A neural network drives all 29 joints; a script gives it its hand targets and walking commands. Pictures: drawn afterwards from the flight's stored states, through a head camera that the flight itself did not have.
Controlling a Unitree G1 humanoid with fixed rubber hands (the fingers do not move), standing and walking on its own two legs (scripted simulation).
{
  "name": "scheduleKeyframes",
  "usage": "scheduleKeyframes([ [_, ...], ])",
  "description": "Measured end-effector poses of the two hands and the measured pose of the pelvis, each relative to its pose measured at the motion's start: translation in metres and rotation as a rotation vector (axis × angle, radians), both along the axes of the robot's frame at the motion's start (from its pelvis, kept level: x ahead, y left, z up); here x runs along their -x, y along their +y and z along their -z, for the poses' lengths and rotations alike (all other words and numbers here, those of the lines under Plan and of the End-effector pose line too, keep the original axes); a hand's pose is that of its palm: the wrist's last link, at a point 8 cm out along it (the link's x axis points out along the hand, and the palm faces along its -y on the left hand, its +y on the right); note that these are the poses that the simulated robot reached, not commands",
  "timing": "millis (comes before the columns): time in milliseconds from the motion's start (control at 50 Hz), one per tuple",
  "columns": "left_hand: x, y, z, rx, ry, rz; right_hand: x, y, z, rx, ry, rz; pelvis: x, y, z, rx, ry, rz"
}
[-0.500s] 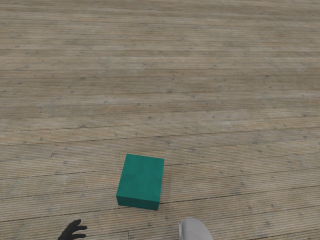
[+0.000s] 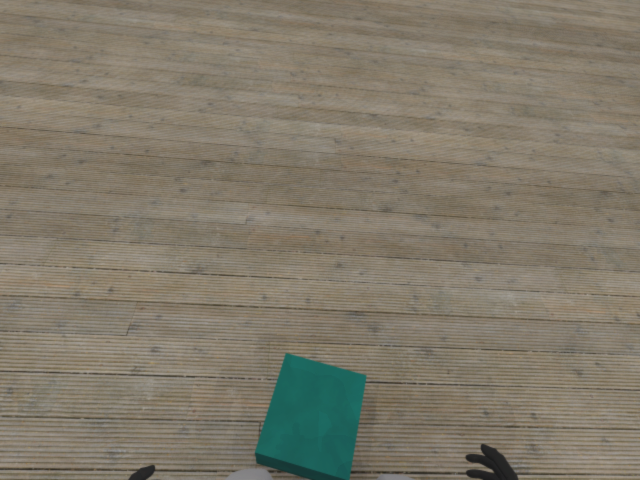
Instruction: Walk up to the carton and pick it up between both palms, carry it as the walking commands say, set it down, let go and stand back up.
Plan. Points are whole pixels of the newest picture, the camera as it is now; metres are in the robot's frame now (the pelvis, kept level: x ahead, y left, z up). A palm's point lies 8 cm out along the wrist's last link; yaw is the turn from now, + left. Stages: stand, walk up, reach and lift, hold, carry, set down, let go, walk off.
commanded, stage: walk up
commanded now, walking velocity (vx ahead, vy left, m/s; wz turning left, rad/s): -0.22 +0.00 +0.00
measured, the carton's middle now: (312, 419) +0.34 -0.03 -0.69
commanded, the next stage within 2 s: none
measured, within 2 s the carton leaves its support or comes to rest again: neither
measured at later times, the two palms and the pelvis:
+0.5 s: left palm out of the picture -0.04 +0.21 -0.13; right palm out of the picture -0.04 -0.30 -0.14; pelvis -0.11 -0.05 -0.01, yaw +0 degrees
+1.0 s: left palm out of the picture -0.15 +0.18 -0.12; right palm out of the picture -0.24 -0.31 -0.13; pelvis -0.22 -0.06 +0.00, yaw +0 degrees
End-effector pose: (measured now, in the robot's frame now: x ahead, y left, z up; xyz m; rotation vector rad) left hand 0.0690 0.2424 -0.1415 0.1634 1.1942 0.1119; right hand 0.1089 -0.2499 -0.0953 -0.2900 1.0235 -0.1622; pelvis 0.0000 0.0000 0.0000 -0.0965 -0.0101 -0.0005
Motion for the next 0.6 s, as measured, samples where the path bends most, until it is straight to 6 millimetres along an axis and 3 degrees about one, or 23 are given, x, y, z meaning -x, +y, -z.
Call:
scheduleKeyframes([
  [120, -0.003, 0.011, -0.005, -0.019, 0.026, 0.040, 0.021, -0.003, -0.007, 0.022, 0.029, 0.055, 0.003, 0.003, -0.007, 0.005, -0.004, 0.001],
  [300, 0.030, -0.003, -0.007, -0.032, 0.030, 0.038, 0.075, -0.019, 0.001, 0.011, 0.066, 0.079, 0.037, -0.012, -0.004, -0.014, -0.030, 0.000],
  [420, 0.074, -0.020, -0.009, -0.067, 0.031, 0.028, 0.115, -0.034, 0.022, -0.026, 0.093, 0.062, 0.078, -0.033, 0.004, -0.043, -0.020, 0.002],
  [540, 0.136, -0.041, -0.009, -0.126, 0.016, -0.010, 0.157, -0.054, 0.056, -0.086, 0.131, 0.016, 0.130, -0.065, 0.020, -0.093, -0.022, 0.004],
  [600, 0.168, -0.057, -0.018, -0.123, 0.019, -0.041, 0.174, -0.060, 0.052, -0.107, 0.142, -0.004, 0.151, -0.075, 0.012, -0.111, -0.042, 0.001],
])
